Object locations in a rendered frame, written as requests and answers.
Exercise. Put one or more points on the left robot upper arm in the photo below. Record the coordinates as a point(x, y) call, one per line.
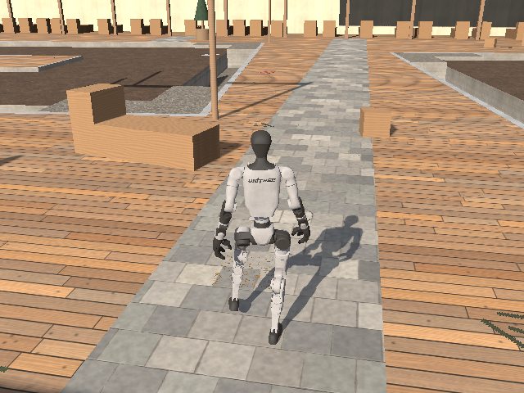
point(234, 175)

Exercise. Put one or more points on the right robot upper arm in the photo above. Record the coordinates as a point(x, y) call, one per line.
point(287, 173)

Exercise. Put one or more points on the robot right forearm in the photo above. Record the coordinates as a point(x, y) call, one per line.
point(300, 216)

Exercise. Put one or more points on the robot left forearm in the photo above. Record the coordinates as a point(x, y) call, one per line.
point(223, 223)

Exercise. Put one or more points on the robot left thigh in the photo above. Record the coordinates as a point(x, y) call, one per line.
point(242, 237)

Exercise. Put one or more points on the humanoid robot head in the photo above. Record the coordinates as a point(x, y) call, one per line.
point(260, 142)

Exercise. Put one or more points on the robot right hand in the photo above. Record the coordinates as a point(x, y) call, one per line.
point(299, 232)

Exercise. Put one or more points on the robot left hand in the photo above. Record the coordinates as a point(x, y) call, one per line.
point(217, 248)

